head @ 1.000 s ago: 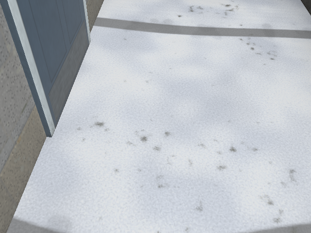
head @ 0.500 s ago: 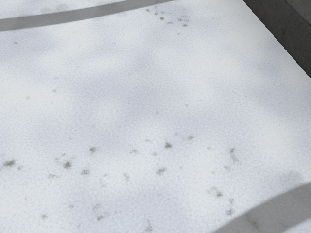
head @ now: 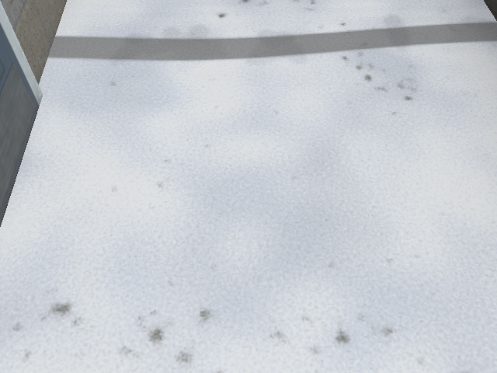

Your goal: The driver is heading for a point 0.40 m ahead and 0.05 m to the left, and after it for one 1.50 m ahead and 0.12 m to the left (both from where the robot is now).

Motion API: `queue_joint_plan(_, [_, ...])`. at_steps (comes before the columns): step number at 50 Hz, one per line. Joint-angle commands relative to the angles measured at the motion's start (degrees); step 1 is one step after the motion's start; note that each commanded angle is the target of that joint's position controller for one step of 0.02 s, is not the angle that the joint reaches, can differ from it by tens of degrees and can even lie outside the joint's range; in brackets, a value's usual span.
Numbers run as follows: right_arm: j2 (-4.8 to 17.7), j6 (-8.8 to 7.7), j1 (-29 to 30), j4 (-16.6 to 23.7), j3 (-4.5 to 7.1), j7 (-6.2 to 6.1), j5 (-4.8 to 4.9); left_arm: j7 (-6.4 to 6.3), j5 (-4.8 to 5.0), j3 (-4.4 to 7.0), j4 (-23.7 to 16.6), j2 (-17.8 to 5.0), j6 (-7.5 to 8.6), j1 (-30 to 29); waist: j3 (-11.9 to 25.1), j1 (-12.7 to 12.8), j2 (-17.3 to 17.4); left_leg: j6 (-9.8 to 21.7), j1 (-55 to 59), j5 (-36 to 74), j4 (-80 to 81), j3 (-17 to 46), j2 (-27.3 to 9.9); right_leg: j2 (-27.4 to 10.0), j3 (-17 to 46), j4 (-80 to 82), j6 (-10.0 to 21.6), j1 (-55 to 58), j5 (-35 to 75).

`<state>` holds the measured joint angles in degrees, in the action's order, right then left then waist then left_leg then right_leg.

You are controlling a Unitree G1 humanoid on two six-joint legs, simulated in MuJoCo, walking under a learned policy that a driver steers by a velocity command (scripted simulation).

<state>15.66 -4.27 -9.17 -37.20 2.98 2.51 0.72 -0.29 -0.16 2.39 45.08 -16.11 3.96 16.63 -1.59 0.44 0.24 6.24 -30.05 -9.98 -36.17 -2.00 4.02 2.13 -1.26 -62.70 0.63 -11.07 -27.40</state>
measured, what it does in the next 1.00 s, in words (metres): walks ahead: right foot, then left foot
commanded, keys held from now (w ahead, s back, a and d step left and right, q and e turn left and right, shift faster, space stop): w+q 0.30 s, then q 0.22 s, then e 0.48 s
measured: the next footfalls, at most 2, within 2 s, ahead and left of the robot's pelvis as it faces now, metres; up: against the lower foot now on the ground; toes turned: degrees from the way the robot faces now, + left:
right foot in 0.38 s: +0.42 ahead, -0.11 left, +0.00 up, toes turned +19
left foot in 0.76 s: +0.35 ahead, +0.14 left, +0.00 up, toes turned +17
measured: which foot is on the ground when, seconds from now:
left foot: down 0.00-0.40, up 0.42-0.74, down 0.76-1.00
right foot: up 0.00-0.36, down 0.38-0.78, up 0.80-1.00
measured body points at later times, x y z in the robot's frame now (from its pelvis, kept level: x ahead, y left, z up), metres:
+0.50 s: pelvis +0.27 -0.04 +0.01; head +0.31 -0.04 +0.46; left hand +0.39 +0.26 -0.06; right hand +0.44 -0.28 -0.10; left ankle +0.14 +0.06 -0.62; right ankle +0.38 -0.12 -0.72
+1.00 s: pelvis +0.33 -0.02 +0.02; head +0.36 -0.02 +0.47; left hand +0.39 +0.28 -0.09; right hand +0.56 -0.24 -0.07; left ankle +0.31 +0.12 -0.71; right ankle +0.35 -0.13 -0.68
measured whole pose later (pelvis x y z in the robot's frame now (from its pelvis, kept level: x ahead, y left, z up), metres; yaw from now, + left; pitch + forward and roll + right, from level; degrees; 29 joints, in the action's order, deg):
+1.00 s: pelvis +0.33 -0.02 +0.02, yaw +13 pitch +1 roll +1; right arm 14.2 0.9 -7.9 -36.5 3.8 -2.5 -0.1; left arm 0.1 1.0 4.1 42.6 -16.7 -2.7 11.7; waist -1.1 0.6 0.0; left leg -2.0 -17.1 -14.2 -30.1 -2.9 -3.9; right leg -0.7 -1.7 -49.7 -1.9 -24.7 -26.4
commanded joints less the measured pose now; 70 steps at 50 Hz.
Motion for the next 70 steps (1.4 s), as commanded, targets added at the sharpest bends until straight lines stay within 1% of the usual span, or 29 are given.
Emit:
queue_joint_plan(1, [8.73, -0.05, -12.06, 2.33, 3.15, -1.44, -0.02, 1.11, 1.48, 0.45, -9.85, -6.83, 4.71, -6.30, 12.55, -5.57, 0.19, 13.57, 40.28, 0.57, 17.81, 35.48, -18.62, -3.51, 8.67, -15.65, 0.83, -35.23, 5.79])
queue_joint_plan(2, [7.67, 0.15, -8.67, 3.17, 2.75, -1.43, 0.05, 0.74, 0.10, 0.67, -10.13, -6.59, 4.68, -7.52, 8.15, -3.22, -3.07, 12.64, 31.73, 6.99, 19.00, 31.08, -16.73, -4.92, 7.57, -11.02, 0.24, -32.54, 7.26])
queue_joint_plan(5, [6.39, 0.12, -5.40, 3.65, 2.14, -1.81, -0.33, 0.36, -0.91, 1.07, -9.69, -6.03, 2.70, -4.27, 4.76, 0.89, 0.45, 12.34, 19.76, 15.56, 22.19, 24.13, -13.07, -7.04, 6.58, -3.12, -2.00, -26.23, 8.99])
queue_joint_plan(11, [9.31, 1.10, -8.63, 1.08, 2.92, -3.45, 0.72, 0.16, -0.77, -0.49, -11.38, -2.04, 1.86, -14.79, 3.44, -2.81, 4.17, 7.51, 10.86, 13.40, 20.36, 15.76, -6.70, -3.16, 3.10, 22.49, -5.18, -18.55, 27.75])
queue_joint_plan(15, [9.23, 1.83, -11.53, 0.02, 2.98, -3.41, 1.12, 0.86, 0.37, 0.57, -12.44, -4.32, 2.67, -18.78, 4.29, -4.55, 5.78, 5.90, 16.52, 5.14, 16.11, 22.53, -8.91, -1.20, 5.25, 31.41, -4.23, -15.92, 28.70])
queue_joint_plan(18, [8.35, 2.78, -9.08, 0.74, 3.03, -3.95, 0.83, 0.89, -0.36, 2.21, -11.39, -6.34, 3.58, -14.02, 4.94, -0.80, 7.74, 2.49, 20.14, 13.00, 6.79, 25.65, -7.68, -0.19, 4.91, 38.06, -1.00, -9.73, 27.54])
queue_joint_plan(19, [6.44, 2.71, -7.99, 1.77, 2.53, -3.99, 0.54, 0.58, -1.19, 2.83, -10.77, -7.77, 3.92, -9.67, 8.47, 1.34, 7.00, -0.10, 18.08, 15.16, -0.61, 23.42, -4.73, -3.45, 6.10, 38.90, 1.20, -1.32, 33.10])
queue_joint_plan(20, [3.24, 2.50, -7.63, 3.86, 1.39, -4.09, -0.62, 0.01, -2.25, 3.72, -10.39, -11.62, 3.85, -1.64, 16.92, 4.03, -0.66, -3.25, 9.63, 0.84, -17.08, 17.97, -0.79, -15.30, 15.97, 35.87, 5.50, 14.43, 47.79])
queue_joint_plan(21, [1.80, 2.13, -19.76, 3.72, 0.60, -3.66, 0.16, 0.31, -2.36, 4.19, -9.00, -13.69, 2.72, 0.71, 25.09, -0.86, -19.70, -6.54, -6.44, -31.96, -32.61, 13.82, 5.03, -29.88, 37.69, 35.76, 17.49, 30.37, 53.44])
queue_joint_plan(22, [8.15, 2.51, -20.26, 1.81, 1.85, -3.72, 0.60, 0.22, -0.64, 3.66, -10.09, -9.57, 1.80, -1.02, 23.08, 0.14, -13.77, -8.14, -11.27, -27.34, -40.35, 13.86, -0.64, -29.76, 40.41, 37.75, 17.16, 26.61, 41.08])
queue_joint_plan(23, [10.73, 3.41, -12.95, 2.68, 2.78, -3.93, 0.60, -0.37, -0.50, 2.62, -11.16, -5.83, 1.07, -3.15, 16.07, 2.21, -8.70, -9.20, -13.07, -22.40, -42.53, 11.63, -2.30, -25.85, 30.66, 38.51, 14.35, 20.27, 38.14])
queue_joint_plan(24, [10.29, 4.36, -9.00, 3.61, 2.95, -4.26, 0.25, -0.60, -0.78, 1.95, -11.10, -4.63, 0.26, -5.76, 11.88, 1.69, -4.71, -9.73, -12.22, -19.28, -41.62, 9.74, -3.92, -22.56, 23.59, 39.42, 12.52, 13.30, 39.50])
queue_joint_plan(26, [7.95, 5.84, -8.20, 4.46, 2.95, -4.26, 0.33, -0.71, -1.10, 1.70, -10.09, -4.52, -0.39, -8.65, 6.09, -0.82, -6.40, -9.86, -7.67, -16.61, -37.68, 7.86, -6.13, -18.11, 14.73, 42.36, 10.95, 1.76, 41.22])
queue_joint_plan(31, [0.68, 5.16, -8.20, 3.60, 0.28, -4.14, -1.36, 0.21, -0.85, 1.25, -6.18, -4.15, 0.02, -10.72, 9.89, -2.79, -6.78, -9.48, 5.54, -10.04, -15.50, 5.86, -5.99, -14.81, 7.08, 43.80, 12.93, -3.11, 53.81])
queue_joint_plan(37, [3.71, 4.65, -4.00, 3.51, 1.21, -3.86, -1.36, 1.04, 1.68, 1.58, -3.77, -6.86, -1.43, -8.76, 7.75, -2.16, -7.59, -6.94, 19.80, 4.72, 11.05, 2.82, -3.07, -11.89, 10.33, 40.36, 9.53, -5.45, 32.66])
queue_joint_plan(38, [5.81, 4.60, -3.51, 4.56, 1.69, -4.24, -1.90, 1.03, 1.45, 1.28, -3.57, -6.00, -1.48, -7.07, 7.78, -1.63, -6.02, -5.09, 24.05, 8.40, 11.96, 6.43, -6.69, -10.53, 11.47, 39.02, 6.60, -8.45, 24.89])
queue_joint_plan(39, [9.41, 4.93, -4.29, 5.77, 2.48, -4.92, -2.61, 1.22, 0.15, 0.70, -4.17, -4.04, -1.36, -5.67, 9.65, -0.52, 0.60, -1.95, 29.14, 18.10, 10.00, 12.35, -14.66, -6.64, 9.26, 33.32, 3.47, -13.02, 13.04])
queue_joint_plan(40, [10.83, 5.61, -2.92, 5.11, 3.15, -5.08, -2.30, 1.10, 0.62, 0.17, -4.38, -1.72, -1.47, -2.86, 9.72, 1.48, 11.83, 3.05, 27.22, 13.77, 12.31, 15.63, -19.91, -1.68, 2.43, 28.71, 0.81, -16.17, 3.95])
queue_joint_plan(41, [8.45, 5.63, -2.19, 5.21, 2.95, -4.89, -2.00, 0.69, 0.81, 0.63, -4.48, -3.58, -1.94, -4.71, 7.88, -0.41, 13.72, 4.91, 23.42, 8.53, 15.01, 17.82, -20.86, -1.52, 0.57, 24.45, -0.68, -16.01, 3.22])
queue_joint_plan(45, [7.55, 4.12, -0.15, 4.98, 3.07, -5.31, -1.27, -0.11, 0.93, 2.80, -5.16, -5.55, -5.37, -4.35, 4.89, -0.56, 10.45, 7.29, 20.67, 21.02, 15.46, 16.67, -24.56, -3.87, 3.12, 4.21, -2.79, -20.96, -5.78])
queue_joint_plan(48, [7.40, 4.23, 3.96, 4.68, 3.47, -5.28, -0.77, 0.13, 1.12, 2.25, -6.12, -3.01, -6.35, -4.36, 5.79, 0.30, 9.22, 4.61, 18.26, 22.17, 13.99, 9.40, -21.27, -4.32, 0.69, 10.76, -2.89, -15.44, 0.17])
queue_joint_plan(52, [8.03, 5.07, 4.43, 3.25, 3.95, -5.42, 0.49, 1.70, 1.16, 2.93, -7.17, -3.65, -6.51, -2.04, 7.65, 1.53, 9.29, 1.58, 17.61, 15.98, 8.44, 4.90, -20.18, -1.69, -3.84, 27.44, -0.35, -6.06, 12.94])
queue_joint_plan(53, [6.90, 5.12, 2.61, 2.26, 3.78, -5.39, 0.61, 1.63, 0.68, 3.39, -6.91, -4.30, -6.45, -0.80, 7.04, 1.63, 6.53, -1.33, 14.91, 8.61, 4.06, 2.46, -18.13, -0.35, -3.04, 32.88, 1.19, -2.42, 17.91])
queue_joint_plan(54, [4.28, 5.26, -0.47, 1.82, 3.27, -5.23, -0.81, 0.92, 0.18, 4.69, -7.85, -9.14, -6.18, -0.58, 5.59, -0.15, -6.12, -6.87, 5.54, -5.05, -8.86, -3.84, -12.82, -7.78, 9.82, 38.80, 4.70, 3.22, 32.49])
queue_joint_plan(55, [2.56, 5.16, 3.74, 5.64, 2.22, -5.52, -2.40, 0.63, -0.95, 5.83, -10.18, -15.88, -5.63, -0.45, 3.97, 0.91, -21.00, -11.05, -9.31, -28.66, -23.06, -2.58, -3.87, -22.55, 31.94, 43.15, 16.33, 5.16, 48.68])
queue_joint_plan(56, [4.89, 4.77, 7.10, 5.91, 2.88, -5.89, -1.66, 1.01, -2.78, 5.23, -10.31, -14.44, -4.37, 1.86, 8.28, 4.47, -14.35, -10.38, -10.06, -30.59, -32.73, 5.88, -3.79, -24.48, 34.68, 44.55, 21.27, 4.99, 44.32])
queue_joint_plan(58, [6.50, 4.96, 5.61, 3.76, 3.71, -6.36, -1.07, 0.37, -0.91, 4.41, -10.70, -11.46, -3.35, -3.92, 6.05, 1.16, -6.18, -9.34, -11.53, -20.60, -34.45, 7.65, -5.77, -18.17, 25.51, 42.45, 15.10, 4.35, 36.45])
queue_joint_plan(60, [6.70, 5.11, 4.45, 2.78, 4.07, -6.70, -1.47, -0.62, 0.79, 3.41, -11.41, -9.17, -3.96, -7.18, 6.41, -0.31, -5.95, -9.97, -9.19, -14.27, -33.26, 7.59, -5.83, -14.75, 21.57, 41.86, 12.06, 2.80, 38.23])
queue_joint_plan(70, [4.40, 3.94, 5.92, 1.91, 3.01, -5.34, -0.60, -2.30, 0.58, 4.14, -12.53, -10.09, -5.62, -5.68, 6.39, 1.11, -8.05, -11.72, -3.44, -8.98, -13.73, 8.43, -2.82, -11.46, 26.05, 42.76, 11.95, 3.41, 24.77])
